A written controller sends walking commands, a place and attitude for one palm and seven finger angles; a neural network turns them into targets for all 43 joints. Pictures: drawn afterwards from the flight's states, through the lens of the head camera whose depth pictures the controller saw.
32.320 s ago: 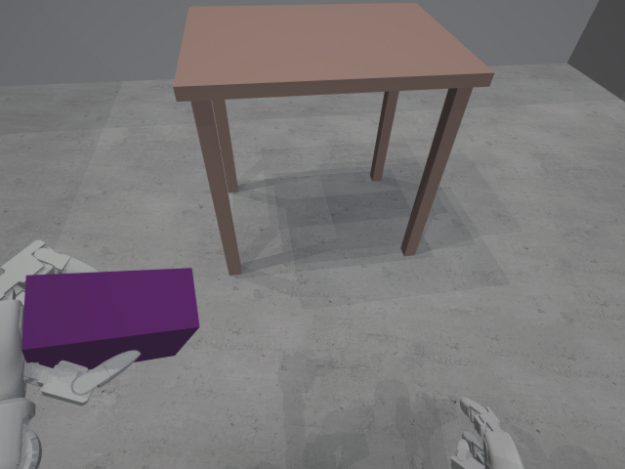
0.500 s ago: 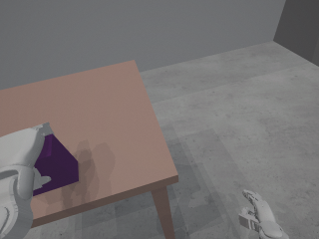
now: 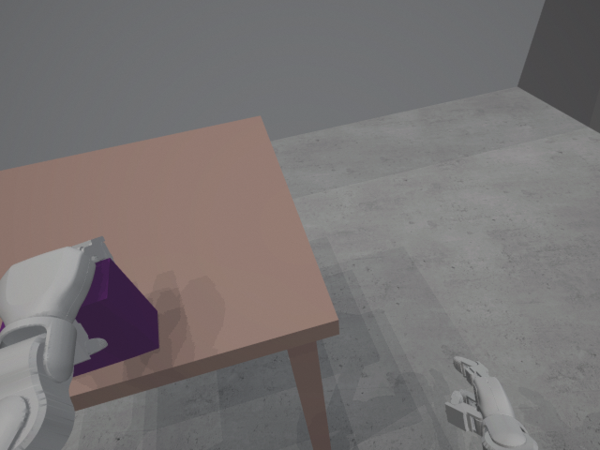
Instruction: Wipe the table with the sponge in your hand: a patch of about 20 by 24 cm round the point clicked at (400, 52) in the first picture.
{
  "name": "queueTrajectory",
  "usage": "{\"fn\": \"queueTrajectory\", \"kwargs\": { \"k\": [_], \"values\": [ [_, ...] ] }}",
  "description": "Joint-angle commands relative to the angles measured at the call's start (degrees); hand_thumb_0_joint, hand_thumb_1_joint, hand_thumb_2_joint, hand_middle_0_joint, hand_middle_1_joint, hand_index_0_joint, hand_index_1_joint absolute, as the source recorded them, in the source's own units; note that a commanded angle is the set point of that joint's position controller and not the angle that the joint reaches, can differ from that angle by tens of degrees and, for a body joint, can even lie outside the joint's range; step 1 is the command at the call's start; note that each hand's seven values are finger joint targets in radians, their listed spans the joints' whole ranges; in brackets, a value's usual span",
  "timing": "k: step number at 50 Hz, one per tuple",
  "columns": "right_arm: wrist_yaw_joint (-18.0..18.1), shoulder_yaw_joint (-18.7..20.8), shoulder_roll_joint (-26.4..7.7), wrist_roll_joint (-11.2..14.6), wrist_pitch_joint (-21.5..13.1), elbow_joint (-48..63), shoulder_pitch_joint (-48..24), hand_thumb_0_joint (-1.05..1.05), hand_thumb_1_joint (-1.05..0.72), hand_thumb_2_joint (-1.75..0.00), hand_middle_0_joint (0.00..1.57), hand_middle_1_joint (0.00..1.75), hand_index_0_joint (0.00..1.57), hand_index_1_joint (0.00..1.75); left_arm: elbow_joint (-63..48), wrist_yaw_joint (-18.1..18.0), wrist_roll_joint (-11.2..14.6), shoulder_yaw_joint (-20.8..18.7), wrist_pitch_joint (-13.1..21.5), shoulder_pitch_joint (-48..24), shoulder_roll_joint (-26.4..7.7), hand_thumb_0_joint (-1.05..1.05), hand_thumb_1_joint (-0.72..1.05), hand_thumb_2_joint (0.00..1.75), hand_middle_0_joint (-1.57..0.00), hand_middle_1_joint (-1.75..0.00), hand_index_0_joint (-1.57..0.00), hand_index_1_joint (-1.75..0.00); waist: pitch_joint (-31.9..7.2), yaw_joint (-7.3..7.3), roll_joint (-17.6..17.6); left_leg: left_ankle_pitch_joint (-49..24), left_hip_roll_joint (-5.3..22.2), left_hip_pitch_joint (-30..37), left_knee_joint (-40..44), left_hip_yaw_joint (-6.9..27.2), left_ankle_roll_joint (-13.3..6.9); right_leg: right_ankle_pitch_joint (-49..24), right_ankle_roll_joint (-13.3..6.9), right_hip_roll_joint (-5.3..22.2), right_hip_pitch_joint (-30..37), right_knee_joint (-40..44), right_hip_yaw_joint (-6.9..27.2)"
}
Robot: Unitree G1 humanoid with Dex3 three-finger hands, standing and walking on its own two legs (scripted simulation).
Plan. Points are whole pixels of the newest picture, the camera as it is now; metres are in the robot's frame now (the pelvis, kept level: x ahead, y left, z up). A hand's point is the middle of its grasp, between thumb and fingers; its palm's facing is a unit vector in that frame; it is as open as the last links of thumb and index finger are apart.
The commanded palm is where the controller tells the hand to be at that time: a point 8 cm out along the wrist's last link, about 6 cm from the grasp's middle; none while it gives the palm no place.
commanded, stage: lift the sponge slowly off the table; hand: left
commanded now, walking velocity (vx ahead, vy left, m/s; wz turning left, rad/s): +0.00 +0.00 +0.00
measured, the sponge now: (100, 329) +0.22 +0.30 +0.08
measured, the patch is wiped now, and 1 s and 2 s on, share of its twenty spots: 0.90 0.90 0.90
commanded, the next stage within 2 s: bring the sponge back beside the body in 1.84 s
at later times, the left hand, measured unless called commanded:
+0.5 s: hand (86, 302) +0.21 +0.28 +0.15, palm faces +0.11 -0.06 -0.99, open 10.1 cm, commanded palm +0.18 +0.29 +0.22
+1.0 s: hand (76, 279) +0.22 +0.28 +0.18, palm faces +0.13 -0.03 -0.99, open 10.1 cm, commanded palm +0.18 +0.29 +0.25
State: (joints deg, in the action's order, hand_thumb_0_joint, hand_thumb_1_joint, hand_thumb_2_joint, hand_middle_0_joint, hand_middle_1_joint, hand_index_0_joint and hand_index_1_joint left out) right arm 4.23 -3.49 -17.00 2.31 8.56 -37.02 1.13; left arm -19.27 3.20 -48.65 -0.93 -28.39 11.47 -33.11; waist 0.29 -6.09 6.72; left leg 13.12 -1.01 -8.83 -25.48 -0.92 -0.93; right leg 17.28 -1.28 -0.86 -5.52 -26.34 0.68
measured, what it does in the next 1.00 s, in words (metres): stands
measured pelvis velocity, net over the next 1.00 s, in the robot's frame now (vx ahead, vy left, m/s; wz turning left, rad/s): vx -0.01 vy -0.01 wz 0.01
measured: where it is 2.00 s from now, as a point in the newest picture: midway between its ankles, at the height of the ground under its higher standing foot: outside the picture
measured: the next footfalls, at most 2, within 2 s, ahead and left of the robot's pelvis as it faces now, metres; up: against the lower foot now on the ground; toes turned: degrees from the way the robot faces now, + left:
none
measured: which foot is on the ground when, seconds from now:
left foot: down 0.00-1.00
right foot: down 0.00-1.00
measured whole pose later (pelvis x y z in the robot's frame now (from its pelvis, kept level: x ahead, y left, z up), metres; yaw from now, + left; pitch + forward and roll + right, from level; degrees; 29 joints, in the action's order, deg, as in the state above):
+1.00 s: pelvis -0.01 -0.01 +0.00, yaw +1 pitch -5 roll +1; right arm 5.3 -4.0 -17.5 2.5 7.8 -37.2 -0.2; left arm -19.0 9.3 -46.4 0.1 -29.3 1.7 -37.3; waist 0.7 -7.7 7.8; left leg 11.3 -0.2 -8.0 -24.1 0.2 0.2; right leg 16.1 -2.5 -1.7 -4.7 -25.5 -0.3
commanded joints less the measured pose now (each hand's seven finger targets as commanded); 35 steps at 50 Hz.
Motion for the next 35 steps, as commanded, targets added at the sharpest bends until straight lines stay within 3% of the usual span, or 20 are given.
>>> {"fn": "queueTrajectory", "kwargs": {
  "k": [1,2,4,6,9,12,14,17,19,21,23,24,25,26,28,29,30,33,34,35],
  "values": [
    [0.9,1.9,-5.3,-0.2,-3.2,10.0,-13.4,0.0,-0.9,-0.9,0.2,0.3,0.2,0.3,-6.8,0.2,-0.1,-6.1,0.1,-6.5,-10.8,0.0,0.1,1.3,-1.2,-1.6,-1.2,-1.6,-7.0,-0.88,-5.8,-13.1,-1.1,1.4,3.0,1.0,-1.4,-13.7,-0.8,-1.6,1.4,3.8,1.2],
    [1.0,1.8,-5.3,-0.2,-3.2,10.2,-13.5,0.0,-0.9,-0.9,0.2,0.3,0.2,0.3,-7.3,0.5,0.1,-4.9,0.1,-7.2,-9.8,0.0,0.1,1.3,-1.2,-1.6,-1.2,-1.6,-6.5,-0.74,-5.6,-12.5,-1.0,1.3,3.4,1.0,-1.4,-13.3,-0.7,-1.4,1.2,4.1,0.8],
    [1.0,1.8,-5.5,-0.3,-3.3,10.5,-14.4,0.0,-0.9,-0.9,0.2,0.3,0.2,0.3,-9.7,0.3,-0.5,-6.9,0.2,-9.7,-12.5,0.0,0.1,1.3,-1.2,-1.6,-1.2,-1.6,-8.5,-1.22,-3.4,-12.9,-1.2,2.3,3.4,1.3,-1.3,-13.2,-1.2,-1.8,1.7,4.2,2.1],
    [1.1,1.8,-4.9,-0.3,-3.6,10.3,-14.1,0.0,-0.9,-0.9,0.2,0.3,0.2,0.3,-9.3,0.2,-0.3,-5.7,0.6,-9.1,-10.6,0.0,0.1,1.3,-1.2,-1.6,-1.2,-1.6,-8.3,-1.28,-4.5,-14.1,-1.2,2.4,3.3,1.1,-1.5,-14.1,-1.0,-1.6,2.1,3.9,0.9],
    [1.1,1.8,-5.2,-0.3,-3.5,10.6,-15.1,0.0,-0.9,-0.9,0.2,0.3,0.2,0.3,-11.8,0.2,-1.1,-7.1,0.6,-11.7,-12.9,0.0,0.1,1.3,-1.2,-1.6,-1.2,-1.6,-9.0,-1.35,-2.7,-13.5,-1.2,3.2,3.6,1.3,-1.3,-13.0,-1.4,-1.9,1.9,4.5,2.1],
    [1.4,1.7,-5.0,-0.4,-3.6,9.9,-14.3,0.0,-0.9,-0.9,0.2,0.3,0.2,0.3,-9.4,0.2,-1.3,-5.8,0.6,-13.2,-11.8,0.0,0.1,1.3,-1.2,-1.6,-1.2,-1.6,-7.5,-1.04,-4.3,-13.7,-1.1,3.0,3.9,1.3,-1.3,-13.1,-1.2,-1.6,1.4,4.9,0.9],
    [1.5,1.6,-5.2,-0.3,-3.7,10.3,-15.4,0.0,-0.9,-0.9,0.2,0.3,0.2,0.3,-11.0,-0.1,-1.9,-8.2,0.4,-15.8,-15.1,0.0,0.1,1.3,-1.2,-1.6,-1.2,-1.6,-9.6,-1.46,-3.2,-12.9,-1.2,3.7,3.9,1.5,-1.3,-11.7,-1.6,-1.9,1.9,5.2,2.5],
    [1.5,1.6,-4.8,-0.4,-3.6,9.8,-15.1,0.0,-0.9,-0.9,0.2,0.3,0.2,0.3,-10.7,0.1,-1.9,-6.1,0.8,-16.5,-13.0,0.0,0.1,1.3,-1.2,-1.6,-1.2,-1.6,-9.0,-1.27,-3.1,-14.3,-1.3,4.1,3.8,1.3,-1.4,-13.5,-1.4,-1.6,2.0,5.2,1.5],
    [1.5,1.2,-4.7,-0.5,-3.7,10.6,-16.4,0.0,-0.9,-0.9,0.2,0.3,0.2,0.3,-13.4,0.0,-2.4,-7.5,0.5,-18.3,-15.0,0.0,0.1,1.3,-1.2,-1.6,-1.2,-1.6,-11.3,-1.79,-1.7,-14.8,-1.5,4.9,3.9,1.6,-1.2,-13.6,-1.9,-2.0,3.0,5.1,2.8],
    [1.5,1.1,-4.4,-0.6,-3.8,9.8,-15.5,0.0,-0.9,-0.9,0.2,0.3,0.2,0.3,-11.1,0.0,-2.4,-6.4,0.5,-18.7,-13.8,0.0,0.1,1.3,-1.2,-1.6,-1.2,-1.6,-9.7,-1.32,-2.6,-14.9,-1.4,4.4,3.9,1.4,-1.3,-13.5,-1.6,-1.7,2.5,5.3,1.7],
    [1.6,1.3,-4.8,-0.6,-3.3,9.6,-15.8,0.0,-0.9,-0.9,0.2,0.3,0.2,0.3,-9.9,0.2,-2.6,-7.7,0.0,-19.9,-15.7,0.0,0.1,1.3,-1.2,-1.6,-1.2,-1.6,-9.6,-1.59,-3.2,-14.5,-1.4,4.0,4.1,1.4,-1.2,-13.7,-1.6,-1.5,2.6,5.5,1.9],
    [1.6,1.1,-4.9,-0.5,-3.2,10.0,-16.5,0.0,-0.9,-0.9,0.2,0.3,0.2,0.3,-10.4,0.3,-2.9,-8.8,-0.6,-20.0,-17.1,0.0,0.1,1.3,-1.2,-1.6,-1.2,-1.6,-10.3,-1.93,-1.6,-13.8,-1.4,4.2,4.3,1.6,-1.1,-12.3,-2.0,-1.9,2.6,5.7,3.1],
    [1.6,0.8,-4.5,-0.3,-3.3,10.0,-16.5,0.0,-0.9,-0.9,0.2,0.3,0.2,0.3,-10.2,0.5,-2.7,-6.5,-0.7,-21.6,-15.0,0.0,0.1,1.3,-1.2,-1.6,-1.2,-1.6,-9.8,-1.5,-2.1,-14.0,-1.5,4.0,4.0,1.1,-1.2,-12.6,-1.6,-1.4,2.5,5.5,2.1],
    [1.5,0.9,-4.5,-0.4,-3.2,9.4,-15.8,0.0,-0.9,-0.9,0.2,0.3,0.2,0.3,-8.2,0.8,-2.4,-6.7,-0.8,-21.1,-14.9,0.0,0.1,1.3,-1.2,-1.6,-1.2,-1.6,-9.0,-1.26,-2.9,-14.1,-1.3,3.9,4.2,1.3,-1.2,-12.9,-1.6,-1.6,2.3,5.8,2.0],
    [1.5,1.0,-4.8,-0.3,-3.0,9.9,-16.5,0.0,-0.9,-0.9,0.2,0.3,0.2,0.3,-9.2,1.5,-1.9,-6.9,-1.1,-22.2,-15.8,0.0,0.1,1.3,-1.2,-1.6,-1.2,-1.6,-10.0,-1.6,-2.9,-13.8,-1.5,4.0,4.5,1.4,-1.2,-13.2,-1.4,-1.3,2.9,5.6,1.7],
    [1.6,0.8,-4.9,-0.2,-3.2,10.1,-17.0,0.0,-0.9,-0.9,0.2,0.3,0.2,0.3,-9.1,1.7,-2.5,-7.8,-1.6,-23.1,-17.2,0.0,0.1,1.3,-1.2,-1.6,-1.2,-1.6,-10.5,-1.5,-2.4,-13.1,-1.5,4.1,4.3,1.5,-1.2,-12.0,-1.7,-1.8,2.4,5.9,3.1],
    [1.6,0.6,-4.5,-0.2,-3.4,10.2,-16.8,0.0,-0.9,-0.9,0.2,0.3,0.2,0.3,-8.5,2.1,-2.0,-6.3,-1.4,-22.9,-15.5,0.0,0.1,1.3,-1.2,-1.6,-1.2,-1.6,-9.6,-1.44,-3.2,-13.2,-1.5,3.6,4.0,1.2,-1.3,-12.2,-1.3,-1.3,2.3,5.7,2.1],
    [1.8,0.8,-4.8,-0.3,-3.2,10.1,-16.5,0.0,-0.9,-0.9,0.2,0.3,0.2,0.3,-8.4,3.3,-1.5,-6.2,-1.0,-24.1,-16.2,0.0,0.1,1.3,-1.2,-1.6,-1.2,-1.6,-9.6,-1.17,-3.1,-13.5,-1.6,4.0,3.9,1.2,-1.5,-13.5,-1.0,-1.1,2.0,5.8,1.9],
    [1.9,0.8,-5.0,-0.1,-3.4,10.3,-16.8,0.0,-0.9,-0.9,0.2,0.3,0.2,0.3,-8.9,3.4,-1.9,-7.8,-1.2,-24.5,-17.9,0.0,0.1,1.3,-1.2,-1.6,-1.2,-1.6,-10.4,-1.24,-2.3,-12.8,-1.4,4.2,4.0,1.4,-1.3,-12.0,-1.4,-1.5,1.9,5.9,3.0],
    [1.8,0.6,-4.7,-0.2,-3.6,10.3,-16.4,0.0,-0.9,-0.9,0.2,0.3,0.2,0.3,-8.9,3.5,-1.8,-6.7,-0.7,-25.2,-16.8,0.0,0.1,1.3,-1.2,-1.6,-1.2,-1.6,-10.6,-1.27,-2.7,-13.6,-1.6,4.0,3.6,1.2,-1.5,-13.0,-1.3,-1.2,2.3,5.4,2.2]
  ]
}}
